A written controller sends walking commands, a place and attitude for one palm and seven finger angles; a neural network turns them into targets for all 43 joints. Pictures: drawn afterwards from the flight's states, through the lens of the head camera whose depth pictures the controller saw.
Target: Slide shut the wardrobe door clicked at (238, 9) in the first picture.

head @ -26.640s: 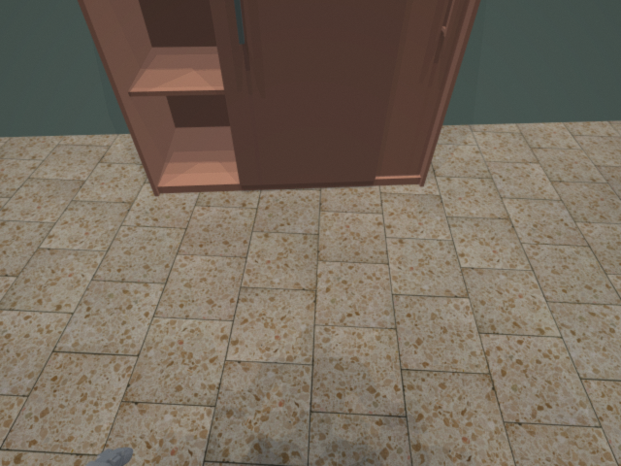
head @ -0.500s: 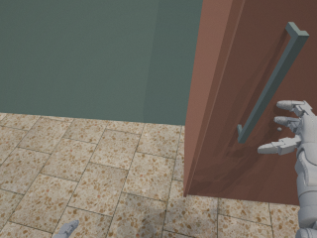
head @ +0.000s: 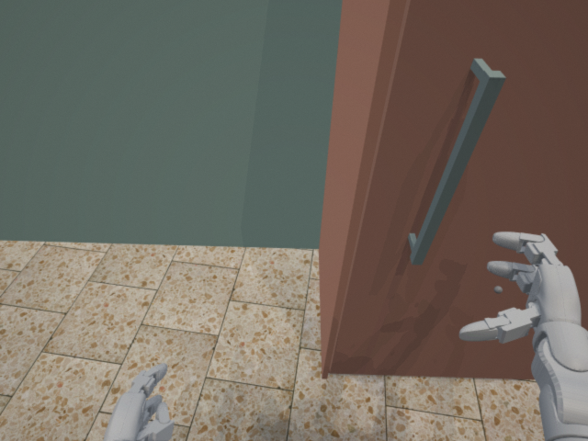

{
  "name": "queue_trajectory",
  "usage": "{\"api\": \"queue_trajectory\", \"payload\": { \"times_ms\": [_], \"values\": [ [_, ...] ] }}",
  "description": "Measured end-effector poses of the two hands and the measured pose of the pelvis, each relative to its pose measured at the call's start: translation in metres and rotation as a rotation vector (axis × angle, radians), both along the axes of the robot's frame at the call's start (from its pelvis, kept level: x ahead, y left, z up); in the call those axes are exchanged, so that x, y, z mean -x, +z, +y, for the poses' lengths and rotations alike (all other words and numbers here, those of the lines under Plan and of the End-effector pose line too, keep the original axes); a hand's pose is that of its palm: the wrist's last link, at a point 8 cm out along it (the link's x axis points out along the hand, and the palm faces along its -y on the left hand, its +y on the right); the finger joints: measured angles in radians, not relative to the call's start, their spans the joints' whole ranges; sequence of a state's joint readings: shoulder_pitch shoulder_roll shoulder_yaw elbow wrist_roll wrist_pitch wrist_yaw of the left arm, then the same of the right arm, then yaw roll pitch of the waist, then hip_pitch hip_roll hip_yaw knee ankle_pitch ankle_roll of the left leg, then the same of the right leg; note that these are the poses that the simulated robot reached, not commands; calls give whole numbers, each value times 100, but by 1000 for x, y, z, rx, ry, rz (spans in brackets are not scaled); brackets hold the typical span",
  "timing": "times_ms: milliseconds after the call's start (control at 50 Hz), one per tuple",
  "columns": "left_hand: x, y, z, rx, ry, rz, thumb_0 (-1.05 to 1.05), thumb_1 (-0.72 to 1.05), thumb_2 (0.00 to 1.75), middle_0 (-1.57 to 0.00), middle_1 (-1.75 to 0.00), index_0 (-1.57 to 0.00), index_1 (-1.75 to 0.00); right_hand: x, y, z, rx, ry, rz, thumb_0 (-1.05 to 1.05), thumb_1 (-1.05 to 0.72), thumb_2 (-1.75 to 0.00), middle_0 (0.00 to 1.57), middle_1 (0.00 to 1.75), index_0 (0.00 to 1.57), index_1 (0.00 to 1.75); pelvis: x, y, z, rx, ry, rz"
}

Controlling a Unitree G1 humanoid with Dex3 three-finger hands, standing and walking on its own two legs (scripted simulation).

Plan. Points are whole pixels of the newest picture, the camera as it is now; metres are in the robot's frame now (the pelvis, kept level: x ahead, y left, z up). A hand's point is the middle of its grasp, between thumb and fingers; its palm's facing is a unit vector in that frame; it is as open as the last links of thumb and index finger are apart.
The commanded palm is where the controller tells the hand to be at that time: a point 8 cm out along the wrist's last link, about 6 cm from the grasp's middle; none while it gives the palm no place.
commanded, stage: slip the hand off the handle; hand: right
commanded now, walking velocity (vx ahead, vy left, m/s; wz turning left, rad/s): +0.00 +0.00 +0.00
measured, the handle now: (442, 180) +0.45 -0.20 +0.14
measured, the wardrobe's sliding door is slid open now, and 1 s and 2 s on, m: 0.00 0.00 0.00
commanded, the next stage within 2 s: draw the hand back to the body in 0.50 s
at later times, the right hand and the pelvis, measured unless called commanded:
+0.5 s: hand (504, 304) +0.28 -0.26 +0.08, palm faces +0.26 +0.94 -0.24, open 14.7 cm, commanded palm +0.24 -0.30 +0.10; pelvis +0.00 +0.03 +0.00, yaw +0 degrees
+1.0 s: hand (532, 319) +0.24 -0.26 +0.11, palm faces +0.08 +1.00 -0.04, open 14.7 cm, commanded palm +0.21 -0.30 +0.13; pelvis +0.01 +0.01 +0.00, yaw +1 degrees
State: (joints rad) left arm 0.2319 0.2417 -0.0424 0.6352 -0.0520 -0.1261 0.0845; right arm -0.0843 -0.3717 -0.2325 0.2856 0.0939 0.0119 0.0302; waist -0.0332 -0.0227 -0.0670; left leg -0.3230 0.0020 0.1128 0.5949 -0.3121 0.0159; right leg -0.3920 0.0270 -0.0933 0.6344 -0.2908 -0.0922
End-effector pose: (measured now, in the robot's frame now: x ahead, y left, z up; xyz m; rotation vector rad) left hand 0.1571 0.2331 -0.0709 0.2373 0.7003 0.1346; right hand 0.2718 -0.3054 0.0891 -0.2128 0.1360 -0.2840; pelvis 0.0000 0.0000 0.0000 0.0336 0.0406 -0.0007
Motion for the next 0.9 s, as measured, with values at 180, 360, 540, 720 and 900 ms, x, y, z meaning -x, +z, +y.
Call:
{"api": "queue_trajectory", "payload": {
  "times_ms": [180,360,540,720,900],
  "values": [
    [-11,9,4,14,-24,-62,1,91,90,-20,-30,-20,-30,35,2,3,6,-10,3,-2,54,-20,25,115,25,115,0,2,10,5,2,-17],
    [-3,0,18,-12,-31,-32,1,91,90,-20,-30,-20,-30,46,2,-5,12,-50,11,-2,54,-20,25,115,25,115,5,0,21,6,-17,-22],
    [9,-6,33,0,19,-17,1,91,90,-20,-30,-20,-30,22,5,6,7,10,17,-2,54,-20,25,115,25,115,1,-1,26,11,4,1],
    [14,-5,43,-16,53,-17,1,91,90,-20,-30,-20,-30,28,8,5,-119,77,-96,-2,54,-20,25,115,25,115,-8,-2,28,8,10,9],
    [0,9,37,-14,49,-122,1,91,90,-20,-30,-20,-30,40,19,-7,-172,219,-126,-2,54,-20,25,115,25,115,-11,-2,21,0,20,-5]
  ]
}}
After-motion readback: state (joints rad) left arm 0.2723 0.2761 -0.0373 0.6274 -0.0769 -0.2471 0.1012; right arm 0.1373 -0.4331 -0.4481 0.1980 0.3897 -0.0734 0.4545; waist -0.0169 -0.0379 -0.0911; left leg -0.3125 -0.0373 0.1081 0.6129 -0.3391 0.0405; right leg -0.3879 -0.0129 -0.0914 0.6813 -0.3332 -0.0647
